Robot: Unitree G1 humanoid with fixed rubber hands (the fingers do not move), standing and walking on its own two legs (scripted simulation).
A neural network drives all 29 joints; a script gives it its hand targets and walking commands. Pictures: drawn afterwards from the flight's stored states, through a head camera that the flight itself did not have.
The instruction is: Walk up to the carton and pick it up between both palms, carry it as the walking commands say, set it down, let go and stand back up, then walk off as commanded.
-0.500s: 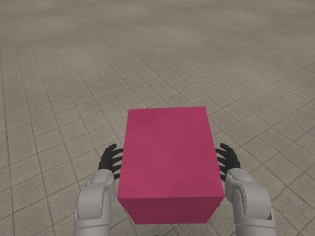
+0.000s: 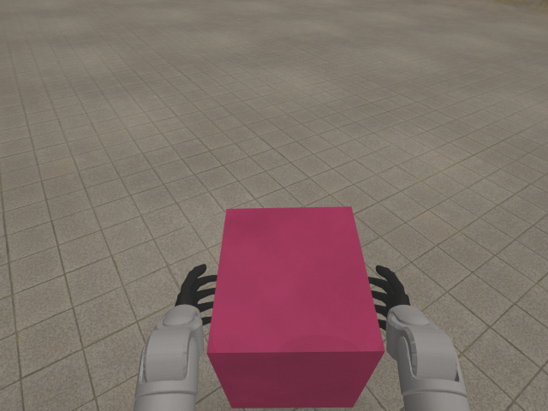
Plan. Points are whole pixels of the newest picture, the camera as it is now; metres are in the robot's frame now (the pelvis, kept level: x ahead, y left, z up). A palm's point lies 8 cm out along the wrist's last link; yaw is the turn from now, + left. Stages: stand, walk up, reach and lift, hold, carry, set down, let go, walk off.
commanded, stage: carry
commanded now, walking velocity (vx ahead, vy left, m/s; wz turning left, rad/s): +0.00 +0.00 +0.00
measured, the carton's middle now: (290, 309) +0.31 +0.00 -0.03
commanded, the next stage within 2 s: none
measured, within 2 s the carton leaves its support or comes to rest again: neither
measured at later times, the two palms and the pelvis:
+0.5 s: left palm (171, 334) +0.22 +0.17 +0.04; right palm (389, 340) +0.23 -0.13 +0.04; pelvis -0.03 +0.02 +0.00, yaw -2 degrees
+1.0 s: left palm (194, 324) +0.24 +0.14 +0.04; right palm (408, 338) +0.23 -0.16 +0.04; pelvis -0.02 +0.00 +0.00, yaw -2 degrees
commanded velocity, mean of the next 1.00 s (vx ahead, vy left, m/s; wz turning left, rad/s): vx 0.00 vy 0.00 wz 0.00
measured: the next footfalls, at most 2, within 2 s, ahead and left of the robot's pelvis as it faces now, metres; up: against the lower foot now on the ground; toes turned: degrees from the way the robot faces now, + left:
none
